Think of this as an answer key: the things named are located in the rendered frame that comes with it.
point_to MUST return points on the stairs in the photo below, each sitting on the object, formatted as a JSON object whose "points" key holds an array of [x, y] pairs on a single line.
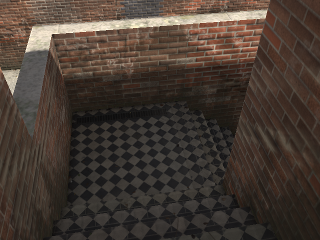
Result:
{"points": [[216, 142], [204, 213]]}

